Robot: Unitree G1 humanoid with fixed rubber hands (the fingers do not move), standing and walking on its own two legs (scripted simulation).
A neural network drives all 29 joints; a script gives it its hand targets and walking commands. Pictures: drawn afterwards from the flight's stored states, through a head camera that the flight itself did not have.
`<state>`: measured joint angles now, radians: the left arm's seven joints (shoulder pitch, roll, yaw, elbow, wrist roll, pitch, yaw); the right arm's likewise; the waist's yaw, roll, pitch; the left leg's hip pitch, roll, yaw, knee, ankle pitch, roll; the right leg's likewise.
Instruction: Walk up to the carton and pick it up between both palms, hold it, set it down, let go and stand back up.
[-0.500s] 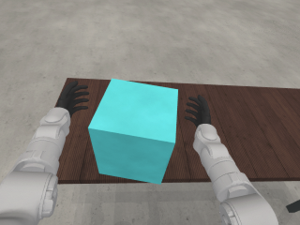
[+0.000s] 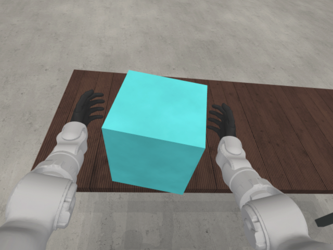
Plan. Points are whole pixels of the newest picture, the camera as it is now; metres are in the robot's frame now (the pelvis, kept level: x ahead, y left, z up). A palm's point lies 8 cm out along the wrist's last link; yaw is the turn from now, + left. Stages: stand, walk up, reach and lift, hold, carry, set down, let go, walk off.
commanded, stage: reach and lift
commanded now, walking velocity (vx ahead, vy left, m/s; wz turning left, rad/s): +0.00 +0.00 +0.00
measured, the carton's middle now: (157, 135) +0.43 +0.01 +0.01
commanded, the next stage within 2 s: none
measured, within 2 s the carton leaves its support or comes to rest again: neither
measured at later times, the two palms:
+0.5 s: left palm (97, 121) +0.43 +0.16 +0.07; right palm (217, 135) +0.40 -0.14 +0.07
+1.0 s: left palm (94, 127) +0.42 +0.16 +0.07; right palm (216, 139) +0.38 -0.14 +0.07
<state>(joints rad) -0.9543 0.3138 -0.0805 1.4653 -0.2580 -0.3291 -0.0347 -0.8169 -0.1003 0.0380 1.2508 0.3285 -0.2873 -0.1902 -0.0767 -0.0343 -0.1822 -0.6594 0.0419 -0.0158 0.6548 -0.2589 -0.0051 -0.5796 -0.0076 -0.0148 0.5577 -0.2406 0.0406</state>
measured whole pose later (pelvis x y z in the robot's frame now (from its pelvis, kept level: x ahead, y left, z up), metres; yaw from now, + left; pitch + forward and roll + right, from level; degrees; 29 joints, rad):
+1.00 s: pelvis +0.03 -0.01 +0.03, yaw +1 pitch +2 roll -1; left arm -0.73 0.02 0.50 1.00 0.44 -0.21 -0.12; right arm -0.59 0.19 -0.61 0.97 -0.41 -0.40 -0.20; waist 0.02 -0.09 0.05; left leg -0.21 0.04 0.01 0.35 -0.17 -0.02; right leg -0.13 -0.02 -0.03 0.24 -0.15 0.03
